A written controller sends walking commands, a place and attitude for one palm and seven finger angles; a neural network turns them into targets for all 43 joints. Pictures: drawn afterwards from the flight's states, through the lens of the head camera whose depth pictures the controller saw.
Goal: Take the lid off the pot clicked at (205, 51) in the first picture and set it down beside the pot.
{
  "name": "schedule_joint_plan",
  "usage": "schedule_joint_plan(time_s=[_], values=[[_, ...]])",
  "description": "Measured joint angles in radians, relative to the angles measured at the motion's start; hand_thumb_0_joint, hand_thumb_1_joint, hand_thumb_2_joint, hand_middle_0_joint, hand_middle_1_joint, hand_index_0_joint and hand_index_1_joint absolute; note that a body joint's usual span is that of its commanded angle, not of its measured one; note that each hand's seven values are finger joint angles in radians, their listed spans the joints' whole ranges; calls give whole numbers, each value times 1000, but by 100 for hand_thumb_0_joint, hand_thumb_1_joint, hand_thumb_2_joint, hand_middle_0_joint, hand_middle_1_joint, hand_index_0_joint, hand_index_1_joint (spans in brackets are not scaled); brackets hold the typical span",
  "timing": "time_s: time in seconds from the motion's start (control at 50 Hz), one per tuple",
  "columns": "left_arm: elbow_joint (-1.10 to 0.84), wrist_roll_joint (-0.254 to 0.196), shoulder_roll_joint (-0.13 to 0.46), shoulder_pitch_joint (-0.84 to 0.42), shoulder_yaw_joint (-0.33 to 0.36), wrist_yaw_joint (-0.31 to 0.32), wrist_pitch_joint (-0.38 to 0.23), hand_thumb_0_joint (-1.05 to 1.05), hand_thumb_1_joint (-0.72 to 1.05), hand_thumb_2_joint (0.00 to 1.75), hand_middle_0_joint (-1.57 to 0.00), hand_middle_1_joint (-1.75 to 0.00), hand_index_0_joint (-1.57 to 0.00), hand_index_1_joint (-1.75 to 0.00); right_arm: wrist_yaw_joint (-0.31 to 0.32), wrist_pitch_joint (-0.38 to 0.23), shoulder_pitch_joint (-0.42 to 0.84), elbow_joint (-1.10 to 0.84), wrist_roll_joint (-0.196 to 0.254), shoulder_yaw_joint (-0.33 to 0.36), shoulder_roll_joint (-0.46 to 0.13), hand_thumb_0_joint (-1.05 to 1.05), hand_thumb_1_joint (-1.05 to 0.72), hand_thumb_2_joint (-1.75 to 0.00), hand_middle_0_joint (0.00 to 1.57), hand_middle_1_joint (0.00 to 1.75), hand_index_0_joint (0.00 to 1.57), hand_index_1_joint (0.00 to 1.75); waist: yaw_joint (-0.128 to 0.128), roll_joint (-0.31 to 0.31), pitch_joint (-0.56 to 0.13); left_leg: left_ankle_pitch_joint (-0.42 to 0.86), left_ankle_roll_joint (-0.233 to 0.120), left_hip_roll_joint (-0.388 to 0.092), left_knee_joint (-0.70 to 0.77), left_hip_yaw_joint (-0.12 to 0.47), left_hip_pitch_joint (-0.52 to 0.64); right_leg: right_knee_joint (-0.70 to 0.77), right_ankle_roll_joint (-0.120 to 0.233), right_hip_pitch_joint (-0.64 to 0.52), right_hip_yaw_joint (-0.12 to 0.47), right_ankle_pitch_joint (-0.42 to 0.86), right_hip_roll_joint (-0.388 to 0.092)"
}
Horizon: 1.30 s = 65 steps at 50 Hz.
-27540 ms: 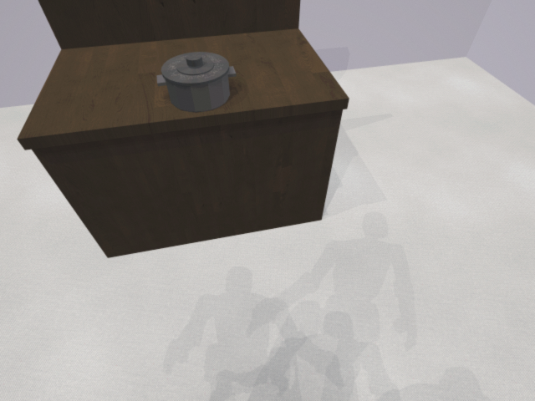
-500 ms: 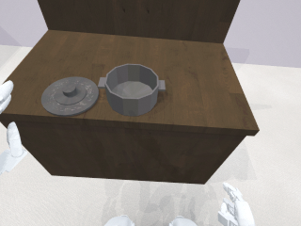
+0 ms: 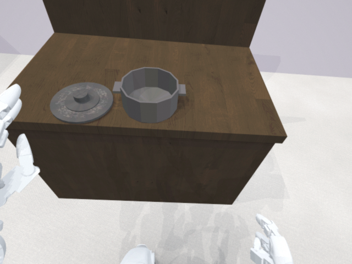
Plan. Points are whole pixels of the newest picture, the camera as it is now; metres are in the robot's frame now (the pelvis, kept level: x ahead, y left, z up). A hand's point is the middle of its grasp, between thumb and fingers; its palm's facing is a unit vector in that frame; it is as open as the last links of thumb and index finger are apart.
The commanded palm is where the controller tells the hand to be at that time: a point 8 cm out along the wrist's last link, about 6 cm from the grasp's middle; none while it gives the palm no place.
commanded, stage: step back with the hand held close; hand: left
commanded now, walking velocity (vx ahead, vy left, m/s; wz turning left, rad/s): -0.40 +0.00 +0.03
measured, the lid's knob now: (80, 95) +0.62 +0.36 -0.03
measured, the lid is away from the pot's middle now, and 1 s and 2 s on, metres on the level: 0.24 0.24 0.24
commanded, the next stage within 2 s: stop stepping back and stand still in 0.04 s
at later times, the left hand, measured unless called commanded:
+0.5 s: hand out of the picture +0.08 +0.26 +0.20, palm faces +0.37 -0.82 -0.45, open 7.4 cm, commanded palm +0.02 +0.30 +0.20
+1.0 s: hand out of the picture +0.03 +0.31 +0.14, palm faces +0.33 -0.83 -0.44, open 7.4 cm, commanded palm none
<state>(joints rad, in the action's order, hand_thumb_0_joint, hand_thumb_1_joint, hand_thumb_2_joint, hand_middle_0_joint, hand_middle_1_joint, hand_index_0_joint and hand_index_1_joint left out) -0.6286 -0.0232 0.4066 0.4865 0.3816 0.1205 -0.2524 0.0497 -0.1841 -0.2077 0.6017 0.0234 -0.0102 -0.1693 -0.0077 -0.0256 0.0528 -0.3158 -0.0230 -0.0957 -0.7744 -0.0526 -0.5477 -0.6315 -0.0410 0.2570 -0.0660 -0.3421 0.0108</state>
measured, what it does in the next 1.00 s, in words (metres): walks backwards: left foot, then right foot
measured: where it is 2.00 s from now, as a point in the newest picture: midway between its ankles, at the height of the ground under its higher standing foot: outside the picture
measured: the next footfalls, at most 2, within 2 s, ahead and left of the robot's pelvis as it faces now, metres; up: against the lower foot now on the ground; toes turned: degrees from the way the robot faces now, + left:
left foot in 0.14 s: +0.05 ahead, +0.11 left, +0.00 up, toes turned +0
right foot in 0.40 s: -0.10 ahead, -0.12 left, +0.00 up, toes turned -7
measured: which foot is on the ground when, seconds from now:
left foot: up 0.00-0.12, down 0.14-0.42, up 0.44-0.60, down 0.62-0.94, up 0.96-1.00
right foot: down 0.00-0.14, up 0.16-0.38, down 0.40-0.62, up 0.64-0.90, down 0.92-1.00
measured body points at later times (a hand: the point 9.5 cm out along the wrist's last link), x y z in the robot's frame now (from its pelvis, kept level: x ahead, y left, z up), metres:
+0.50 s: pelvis -0.12 +0.02 -0.01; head -0.14 +0.05 +0.44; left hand +0.05 +0.30 +0.22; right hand +0.01 -0.22 -0.09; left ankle -0.07 +0.10 -0.65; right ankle -0.14 -0.11 -0.71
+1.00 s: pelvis -0.19 +0.06 -0.01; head -0.23 +0.08 +0.44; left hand +0.01 +0.35 +0.16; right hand -0.07 -0.18 -0.09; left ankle -0.17 +0.12 -0.70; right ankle -0.21 -0.05 -0.71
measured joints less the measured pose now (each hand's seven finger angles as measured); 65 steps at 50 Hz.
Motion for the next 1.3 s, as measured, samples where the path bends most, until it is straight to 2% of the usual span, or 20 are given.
schedule_joint_plan(time_s=[0.08,0.14,0.2,0.28,0.36,0.42,0.46,0.5,0.54,0.62,0.64,0.7,0.76,0.92,0.98,1.06,1.1,1.14,1.22,1.3], values=[[-18,-2,18,42,-19,-23,-6,2,89,90,-21,-30,-21,-30,-2,54,-6,1,5,-3,8,1,-90,-90,20,30,21,30,-16,86,-40,-125,29,86,-230,26,15,-26,1,40,38,0,-48],[-35,-7,34,64,7,-16,-13,2,89,90,-22,-30,-21,-30,0,75,-4,-35,11,-3,-16,1,-90,-90,20,30,21,30,-41,105,-54,-23,17,84,6,39,131,-73,-9,112,46,12,-59],[63,1,35,-36,-12,-36,31,1,89,90,-21,-30,-21,-30,-26,61,46,-6,1,38,-31,1,-90,-90,20,30,20,30,-34,111,4,11,-22,94,-6,31,79,-342,2,243,121,-137,-31],[-68,-16,60,145,65,-8,82,2,89,90,-21,-30,-21,-30,-53,41,30,-47,1,37,10,1,-90,-90,20,30,20,30,-50,130,25,46,-21,65,31,7,70,-511,11,287,109,-139,23],[-193,-12,107,247,70,11,66,2,89,90,-22,-30,-21,-30,-40,29,-56,-53,1,23,6,1,-90,-90,20,30,20,30,-28,84,-15,82,-14,44,49,31,51,-271,38,137,23,-91,14],[-153,-8,143,202,96,6,29,2,89,90,-22,-30,-21,-30,-23,50,-99,-48,1,6,-9,1,-90,-90,20,30,20,30,-2,47,-47,24,-11,46,-29,42,2,-53,56,-4,-27,-113,3],[-66,-12,118,103,65,-10,17,2,89,90,-22,-30,-22,-30,-16,80,-95,-9,9,8,-29,1,-90,-90,20,30,20,30,-2,-9,-41,-55,0,58,-223,82,-42,-67,47,-14,-62,-107,18],[8,-26,84,38,45,-18,29,1,89,90,-22,-30,-22,-30,-18,118,-98,30,20,1,-29,1,-90,-90,20,30,20,30,10,7,-69,-65,7,91,-459,80,-59,-82,42,-8,-56,-77,5],[61,-28,48,20,45,-18,45,1,89,90,-22,-30,-22,-30,-18,151,-104,37,21,-9,-20,1,-90,-90,20,30,20,30,9,43,-111,-82,1,95,-536,61,-25,-78,38,11,-38,-59,-9],[49,-11,-6,25,11,-2,73,1,89,90,-21,-30,-21,-30,-8,122,-99,-14,24,-21,-33,1,-90,-90,20,30,20,30,-15,83,-136,-125,-24,64,-105,39,179,-124,28,98,-21,-46,-30],[28,-6,-7,37,7,3,71,2,89,90,-21,-30,-21,-30,-5,99,-83,-24,21,-16,-33,1,-90,-90,20,30,20,30,-17,100,-124,-210,-29,77,-47,24,202,-184,37,140,0,-67,-38],[-7,7,26,100,13,9,67,2,89,90,-21,-30,-21,-30,-7,48,-40,-31,-3,-12,5,1,-90,-90,20,30,20,30,-19,157,-84,-152,-44,105,-49,-44,206,-435,48,221,66,-153,-13],[-19,7,74,119,6,0,61,2,89,90,-21,-30,-21,-30,-25,22,-57,-27,-8,-21,21,1,-90,-90,20,30,20,30,-42,134,-100,-99,-49,104,-15,-21,202,-542,49,235,44,-126,34],[43,-14,87,81,72,-9,47,2,89,90,-21,-30,-21,-30,-27,70,-104,-24,0,-46,-9,1,-90,-90,20,30,20,30,-9,25,-125,-76,-48,74,-33,3,146,-41,77,-2,-58,-55,23],[206,41,28,-44,-23,-37,78,1,89,90,-21,-30,-21,-30,-41,96,-97,18,-14,-11,-33,1,-90,-90,20,30,20,30,-14,-37,-120,-117,-28,64,-165,43,80,-64,72,9,-110,-68,35],[670,96,-96,-198,-178,-63,224,1,90,90,-20,-30,-20,-30,-57,200,-122,79,-39,28,-50,1,-90,-90,20,30,20,30,-20,-13,-167,-226,-14,68,-440,34,23,-158,66,37,-148,-118,-26],[904,103,-144,-214,-219,-65,281,1,90,90,-20,-30,-20,-30,-59,227,-130,85,-47,38,-51,1,-90,-90,20,30,20,30,-36,12,-175,-234,-7,48,-389,29,65,-193,55,51,-139,-136,-53],[1085,96,-173,-208,-261,-81,323,1,91,90,-20,-29,-19,-30,-60,223,-138,70,-59,45,-58,1,-90,-90,20,30,20,30,-52,30,-165,-234,-13,33,-163,38,141,-270,50,110,-103,-175,-62],[1365,66,-207,-207,-337,-126,366,2,91,90,-20,-29,-19,-30,-31,190,-146,140,-77,39,-28,0,-90,-90,20,30,20,30,-87,124,-99,-201,-13,73,-176,-25,111,-567,23,268,60,-222,-17],[1440,54,-203,-223,-323,-130,344,-2,99,90,-21,-30,-21,-30,-12,193,-231,248,-75,39,-15,0,-91,-90,20,30,20,30,-62,120,-69,-132,-4,81,-80,9,124,-515,17,277,58,-207,1]])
